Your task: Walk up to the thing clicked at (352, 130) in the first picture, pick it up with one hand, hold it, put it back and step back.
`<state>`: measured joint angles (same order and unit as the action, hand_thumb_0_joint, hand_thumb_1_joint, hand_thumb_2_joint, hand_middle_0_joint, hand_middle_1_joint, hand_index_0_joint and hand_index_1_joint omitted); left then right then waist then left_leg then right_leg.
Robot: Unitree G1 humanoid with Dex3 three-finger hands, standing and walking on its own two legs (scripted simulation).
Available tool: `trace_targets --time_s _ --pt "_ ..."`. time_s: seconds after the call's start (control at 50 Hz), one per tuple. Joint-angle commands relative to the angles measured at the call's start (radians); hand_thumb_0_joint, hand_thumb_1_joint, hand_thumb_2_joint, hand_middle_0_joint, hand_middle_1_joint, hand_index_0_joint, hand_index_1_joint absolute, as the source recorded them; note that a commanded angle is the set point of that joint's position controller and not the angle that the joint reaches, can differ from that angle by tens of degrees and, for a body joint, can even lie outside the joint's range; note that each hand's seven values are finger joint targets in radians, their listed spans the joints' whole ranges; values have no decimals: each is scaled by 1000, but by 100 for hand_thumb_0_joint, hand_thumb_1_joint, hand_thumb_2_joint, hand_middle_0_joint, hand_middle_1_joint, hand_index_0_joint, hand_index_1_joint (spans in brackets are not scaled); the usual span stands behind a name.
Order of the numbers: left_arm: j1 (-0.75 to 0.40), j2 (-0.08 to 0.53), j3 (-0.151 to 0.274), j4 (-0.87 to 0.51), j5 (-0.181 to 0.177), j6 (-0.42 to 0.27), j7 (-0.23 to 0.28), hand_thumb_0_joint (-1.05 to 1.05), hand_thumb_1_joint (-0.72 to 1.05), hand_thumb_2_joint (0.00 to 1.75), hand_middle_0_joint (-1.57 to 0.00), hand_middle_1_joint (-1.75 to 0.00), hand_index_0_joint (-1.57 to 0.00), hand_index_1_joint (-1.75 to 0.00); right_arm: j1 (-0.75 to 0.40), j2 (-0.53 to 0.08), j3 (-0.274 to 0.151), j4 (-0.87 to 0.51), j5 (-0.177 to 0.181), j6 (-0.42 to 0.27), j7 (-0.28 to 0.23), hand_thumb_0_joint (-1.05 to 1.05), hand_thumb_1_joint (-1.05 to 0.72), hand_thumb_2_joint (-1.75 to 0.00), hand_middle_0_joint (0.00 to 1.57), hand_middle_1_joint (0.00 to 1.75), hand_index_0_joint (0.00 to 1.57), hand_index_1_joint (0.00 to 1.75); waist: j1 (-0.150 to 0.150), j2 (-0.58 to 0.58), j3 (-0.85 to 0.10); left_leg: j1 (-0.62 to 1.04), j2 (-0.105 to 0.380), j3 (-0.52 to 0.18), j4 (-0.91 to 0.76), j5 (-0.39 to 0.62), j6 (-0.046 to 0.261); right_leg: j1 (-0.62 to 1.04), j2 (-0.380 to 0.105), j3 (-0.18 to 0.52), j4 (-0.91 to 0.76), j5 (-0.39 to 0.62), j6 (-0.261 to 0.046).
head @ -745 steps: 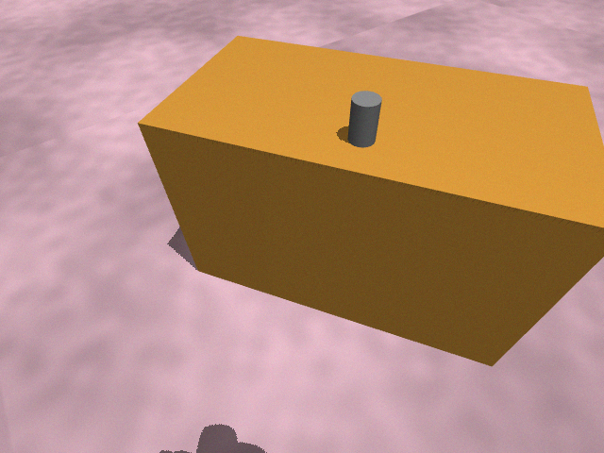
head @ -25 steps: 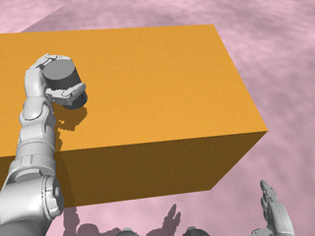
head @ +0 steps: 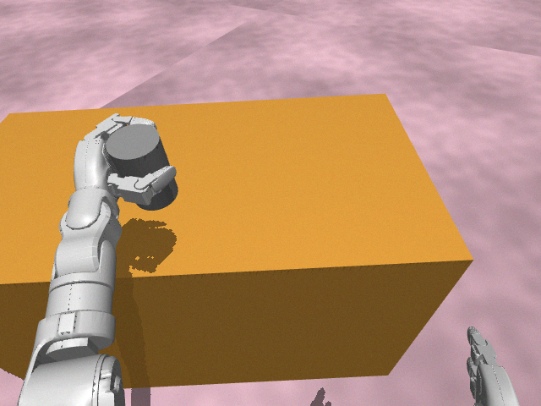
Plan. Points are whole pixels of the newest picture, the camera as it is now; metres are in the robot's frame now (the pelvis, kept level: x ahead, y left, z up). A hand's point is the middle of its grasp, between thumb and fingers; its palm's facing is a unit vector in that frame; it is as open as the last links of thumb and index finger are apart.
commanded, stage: lift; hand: left
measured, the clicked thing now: (145, 169) +0.41 +0.20 +0.16
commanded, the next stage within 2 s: hold in 0.74 s
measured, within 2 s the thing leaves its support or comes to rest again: neither
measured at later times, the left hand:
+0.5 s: hand (132, 171) +0.33 +0.18 +0.22, palm faces +0.14 -0.99 +0.00, open 9.7 cm
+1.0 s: hand (120, 162) +0.32 +0.18 +0.25, palm faces +0.14 -0.99 +0.02, open 9.7 cm
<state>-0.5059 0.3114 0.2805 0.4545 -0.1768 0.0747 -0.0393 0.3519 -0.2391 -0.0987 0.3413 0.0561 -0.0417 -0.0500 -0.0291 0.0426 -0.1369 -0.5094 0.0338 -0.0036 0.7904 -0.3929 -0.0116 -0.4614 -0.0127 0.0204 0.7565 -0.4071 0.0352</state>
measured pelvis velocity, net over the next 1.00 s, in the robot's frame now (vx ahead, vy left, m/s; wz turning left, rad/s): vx -0.02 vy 0.00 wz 0.02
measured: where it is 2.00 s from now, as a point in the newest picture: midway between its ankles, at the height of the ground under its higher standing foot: outside the picture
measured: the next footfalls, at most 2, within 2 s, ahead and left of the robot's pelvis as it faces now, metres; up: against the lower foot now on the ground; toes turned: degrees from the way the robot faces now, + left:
none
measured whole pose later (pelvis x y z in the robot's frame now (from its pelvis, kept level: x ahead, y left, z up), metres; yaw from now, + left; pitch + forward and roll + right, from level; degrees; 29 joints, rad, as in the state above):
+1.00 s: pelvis -0.02 +0.00 +0.02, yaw +1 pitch -1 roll +0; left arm -0.37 0.25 0.28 -0.06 -0.24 0.55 -0.02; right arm 0.29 -0.22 -0.10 0.56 0.05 -0.21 -0.07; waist 0.01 0.07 -0.09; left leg -0.32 0.02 -0.01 0.63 -0.30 -0.01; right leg -0.27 -0.03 0.01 0.62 -0.33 0.03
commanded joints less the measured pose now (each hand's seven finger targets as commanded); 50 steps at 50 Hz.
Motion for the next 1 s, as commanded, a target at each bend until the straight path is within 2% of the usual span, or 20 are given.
trace_targets --time_s 0.0,0.02,0.12,0.18,0.2,0.26,0.3,0.36,0.42,0.52,0.56,0.6,0.64,0.66,0.68,0.76,0.78,0.8,0.94,0.98 --pt "-442 191 21 -370 -13 3 -8 0 16 132 -133 -146 -135 -146 -64 -112 -37 -158 4 -66 -8 0 55 -5 5 5 5 5 1 8 -224 217 -20 28 -125 319 13 59 25 -56 -106 316 -29" --pt "-410 161 14 -352 -18 24 -9 0 18 133 -131 -145 -133 -146 -41 -104 -33 -131 3 -70 -6 0 56 -5 5 5 5 5 1 9 -209 225 -20 26 -130 320 12 59 25 -59 -108 311 -30" --pt "-424 220 55 -516 -14 102 10 0 23 131 -130 -144 -132 -144 -61 -145 -70 -117 0 -93 -15 0 55 -5 5 5 5 5 5 11 -212 255 -26 26 -149 295 14 99 18 -57 -141 300 -26" --pt "-402 214 69 -554 -23 136 15 0 24 132 -130 -146 -133 -145 -88 -140 -68 -133 -1 -107 -23 0 55 -5 5 5 5 5 7 -27 -217 277 -23 18 -168 273 17 115 19 -61 -160 270 -24" --pt "-402 199 66 -589 -30 144 17 0 25 134 -130 -147 -133 -146 -102 -108 -34 -132 1 -113 -21 0 55 -5 5 5 5 5 21 -18 -193 265 -25 19 -172 267 16 114 18 -63 -163 262 -26" --pt "-349 189 78 -550 -38 186 14 0 26 136 -133 -149 -135 -149 -118 -121 -46 -119 -2 -128 -25 0 55 -5 5 5 5 5 15 -73 -173 266 -33 25 -176 252 25 122 10 -55 -184 260 -16" --pt "-348 162 53 -562 -38 209 7 0 24 139 -135 -151 -137 -152 -129 -89 -13 -97 -3 -134 -22 0 55 -5 5 5 5 5 21 -46 -147 261 -36 28 -192 224 25 111 7 -53 -195 231 -20" --pt "-319 125 16 -544 -38 255 -2 0 26 138 -136 -151 -138 -151 -155 -101 -32 -38 0 -146 -19 0 55 -5 5 5 5 5 27 -27 -81 240 -39 28 -217 160 22 79 6 -54 -220 164 -28" --pt "-356 169 54 -623 -44 278 4 0 26 137 -136 -151 -138 -151 -174 -123 -42 -66 0 -166 -17 0 55 -5 5 5 5 5 25 -34 -111 256 -44 33 -222 134 27 99 1 -47 -237 140 -26" --pt "-343 174 75 -682 -48 299 15 0 25 134 -134 -148 -136 -148 -135 -126 -56 -29 -3 -178 -21 0 54 -5 5 5 5 5 22 -55 -172 309 -36 19 -222 214 25 136 11 -61 -224 212 -23" --pt "-347 184 91 -713 -54 299 20 0 25 133 -132 -146 -135 -147 -148 -130 -62 -28 -3 -186 -23 0 54 -5 5 5 5 5 30 -60 -136 295 -38 21 -234 169 24 124 10 -58 -237 163 -22" --pt "-358 161 73 -714 -56 304 24 0 24 133 -133 -147 -135 -147 -156 -101 -39 -16 -1 -196 -23 0 54 -5 5 5 5 5 31 -25 -143 308 -33 15 -245 167 19 127 11 -62 -237 162 -27" --pt "-354 154 73 -709 -61 313 28 0 22 133 -133 -147 -135 -147 -168 -128 -59 -9 -4 -206 -27 0 54 -5 5 5 5 5 33 -34 -117 299 -28 8 -252 172 18 126 15 -67 -234 168 -28" --pt "-333 101 30 -671 -56 324 26 0 22 134 -134 -148 -136 -148 -168 -86 -27 26 -4 -207 -23 0 54 -5 5 5 5 5 31 -16 -107 299 -29 9 -252 181 17 122 14 -65 -232 178 -30" --pt "-350 127 40 -708 -56 327 27 0 22 134 -135 -149 -137 -149 -204 -119 -54 19 -2 -213 -25 0 54 -5 5 5 5 5 35 7 -105 296 -30 11 -253 184 14 121 13 -64 -231 181 -32" --pt "-332 157 62 -708 -52 354 24 0 22 134 -137 -149 -139 -150 -195 -118 -49 53 -4 -224 -25 0 53 -5 5 5 5 5 38 16 -98 294 -36 16 -252 181 18 133 9 -62 -247 179 -31" --pt "-326 114 28 -711 -51 363 18 0 20 133 -136 -149 -138 -149 -196 -92 -28 53 -4 -226 -23 0 53 -5 5 5 5 5 34 3 -110 308 -34 13 -254 195 18 132 12 -65 -245 190 -31" --pt "-330 141 58 -719 -58 366 17 0 19 134 -136 -149 -138 -150 -196 -114 -53 55 -2 -228 -26 0 53 -5 5 5 5 5 34 -12 -115 316 -33 11 -255 198 18 133 14 -67 -249 191 -29" --pt "-323 167 99 -775 -69 387 18 0 16 122 -128 -141 -131 -140 -184 -123 -63 34 -2 -234 -24 0 53 -5 5 5 5 5 40 -41 -141 337 -32 12 -245 282 20 167 17 -69 -241 268 -24" --pt "-329 116 52 -764 -66 399 15 0 17 122 -128 -140 -130 -140 -165 -97 -47 86 -3 -233 -24 0 52 -5 5 5 5 5 29 -17 -125 341 -34 13 -247 275 18 151 15 -68 -243 264 -26"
